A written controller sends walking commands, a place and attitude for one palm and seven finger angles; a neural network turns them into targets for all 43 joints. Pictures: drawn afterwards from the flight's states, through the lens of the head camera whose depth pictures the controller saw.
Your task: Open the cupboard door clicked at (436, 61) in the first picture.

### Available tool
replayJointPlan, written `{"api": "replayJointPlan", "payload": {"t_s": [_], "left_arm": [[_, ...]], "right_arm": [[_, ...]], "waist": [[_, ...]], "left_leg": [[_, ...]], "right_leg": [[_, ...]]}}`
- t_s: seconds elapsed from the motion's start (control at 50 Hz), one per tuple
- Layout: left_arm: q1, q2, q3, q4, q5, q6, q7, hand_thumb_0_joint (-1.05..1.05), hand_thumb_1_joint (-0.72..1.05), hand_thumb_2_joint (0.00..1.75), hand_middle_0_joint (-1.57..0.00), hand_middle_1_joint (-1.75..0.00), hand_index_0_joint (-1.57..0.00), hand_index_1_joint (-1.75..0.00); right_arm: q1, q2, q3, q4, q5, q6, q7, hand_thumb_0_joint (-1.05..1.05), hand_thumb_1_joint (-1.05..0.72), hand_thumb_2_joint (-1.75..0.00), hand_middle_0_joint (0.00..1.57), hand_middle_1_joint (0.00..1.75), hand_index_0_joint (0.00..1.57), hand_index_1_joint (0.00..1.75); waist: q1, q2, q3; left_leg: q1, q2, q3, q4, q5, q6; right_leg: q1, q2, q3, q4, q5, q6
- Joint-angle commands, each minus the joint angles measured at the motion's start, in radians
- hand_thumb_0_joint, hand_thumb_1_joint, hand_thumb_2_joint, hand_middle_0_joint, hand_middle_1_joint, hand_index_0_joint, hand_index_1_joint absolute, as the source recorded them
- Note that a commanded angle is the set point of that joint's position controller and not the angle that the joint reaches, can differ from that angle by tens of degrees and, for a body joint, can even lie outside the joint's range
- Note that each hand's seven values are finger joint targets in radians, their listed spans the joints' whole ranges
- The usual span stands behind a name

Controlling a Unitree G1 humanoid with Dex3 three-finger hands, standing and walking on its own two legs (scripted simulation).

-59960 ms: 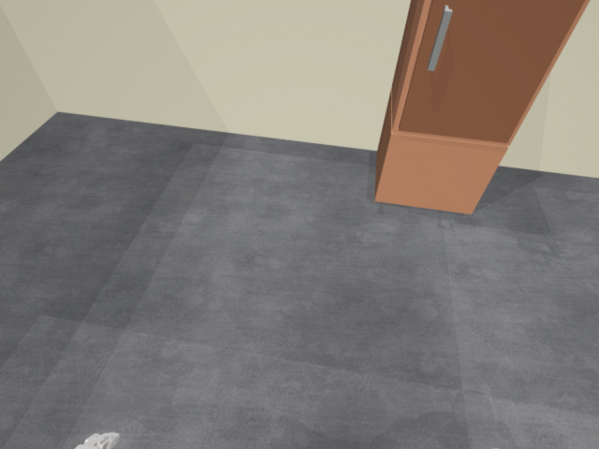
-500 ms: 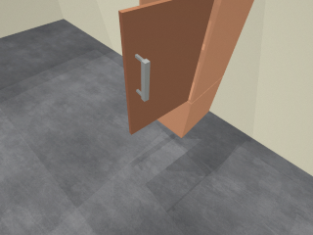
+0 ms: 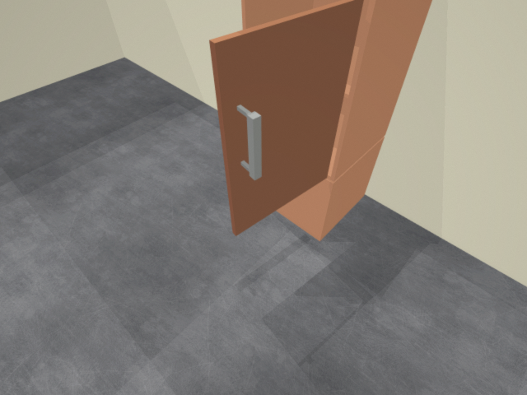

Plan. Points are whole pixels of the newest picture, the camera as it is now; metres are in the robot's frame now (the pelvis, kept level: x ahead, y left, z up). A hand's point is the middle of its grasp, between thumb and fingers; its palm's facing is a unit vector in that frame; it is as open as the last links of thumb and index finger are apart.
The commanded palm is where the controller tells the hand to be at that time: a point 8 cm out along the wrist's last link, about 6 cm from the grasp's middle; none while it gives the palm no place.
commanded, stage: let the arm hang, fingers relaxed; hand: left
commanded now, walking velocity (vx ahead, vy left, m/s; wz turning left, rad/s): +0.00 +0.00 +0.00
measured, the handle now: (249, 143) +0.63 +0.08 +0.01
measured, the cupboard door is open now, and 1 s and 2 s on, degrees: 82 82 82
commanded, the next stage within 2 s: look to check the result in 0.30 s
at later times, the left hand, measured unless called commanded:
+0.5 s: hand out of the picture -0.02 +0.16 -0.18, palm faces +0.05 -0.98 -0.17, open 7.3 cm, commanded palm none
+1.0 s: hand out of the picture +0.02 +0.17 -0.17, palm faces +0.03 -0.98 -0.20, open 7.3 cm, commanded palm none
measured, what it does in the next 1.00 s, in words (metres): stands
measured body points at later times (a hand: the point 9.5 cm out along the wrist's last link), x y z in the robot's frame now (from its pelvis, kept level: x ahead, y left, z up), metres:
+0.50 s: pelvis +0.01 +0.00 +0.00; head +0.01 +0.00 +0.45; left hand -0.02 +0.21 -0.16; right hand -0.02 -0.20 -0.17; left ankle +0.03 +0.09 -0.74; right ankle +0.01 -0.10 -0.74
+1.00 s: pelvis +0.02 +0.00 +0.00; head +0.03 -0.01 +0.45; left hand +0.02 +0.22 -0.16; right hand +0.02 -0.23 -0.16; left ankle +0.03 +0.09 -0.74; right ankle +0.01 -0.10 -0.74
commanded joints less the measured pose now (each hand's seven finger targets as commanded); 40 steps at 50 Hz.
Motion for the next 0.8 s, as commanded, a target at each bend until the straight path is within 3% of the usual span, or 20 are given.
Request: {"api": "replayJointPlan", "payload": {"t_s": [0.0, 0.3, 0.54, 0.78], "left_arm": [[0.068, 0.089, 0.015, -0.026, -0.003, -0.015, 0.010, 0.00, 0.90, 0.90, -0.20, -0.30, -0.20, -0.30], [0.074, 0.070, 0.020, -0.034, -0.003, -0.025, 0.013, 0.00, 0.90, 0.90, -0.20, -0.30, -0.20, -0.30], [0.063, 0.090, 0.017, -0.034, -0.002, -0.026, 0.012, 0.00, 0.90, 0.90, -0.20, -0.30, -0.20, -0.30], [0.033, 0.125, 0.020, -0.038, -0.004, -0.033, 0.009, 0.00, 0.90, 0.90, -0.20, -0.30, -0.20, -0.30]], "right_arm": [[0.076, -0.078, -0.015, -0.020, -0.006, -0.013, -0.007, 0.00, -0.90, -0.90, 0.20, 0.30, 0.20, 0.30], [0.093, -0.059, -0.020, -0.023, -0.004, -0.024, -0.009, 0.00, -0.90, -0.90, 0.20, 0.30, 0.20, 0.30], [0.068, -0.082, -0.022, -0.023, -0.001, -0.023, -0.008, 0.00, -0.90, -0.90, 0.20, 0.30, 0.20, 0.30], [0.027, -0.123, -0.024, -0.022, 0.000, -0.031, -0.008, 0.00, -0.90, -0.90, 0.20, 0.30, 0.20, 0.30]], "waist": [[-0.002, -0.011, 0.083], [-0.005, -0.003, 0.062], [-0.007, -0.019, 0.074], [-0.005, -0.014, 0.035]], "left_leg": [[-0.093, 0.107, -0.125, -0.118, -0.130, 0.002], [-0.071, 0.109, -0.116, -0.098, -0.055, 0.000], [-0.045, 0.112, -0.114, -0.100, -0.041, -0.001], [-0.008, 0.119, -0.115, -0.098, 0.033, -0.001]], "right_leg": [[-0.052, -0.101, 0.120, -0.105, -0.114, -0.014], [-0.041, -0.105, 0.117, -0.091, -0.041, -0.015], [-0.044, -0.106, 0.120, -0.102, -0.038, -0.014], [-0.004, -0.111, 0.125, -0.106, 0.014, -0.015]]}}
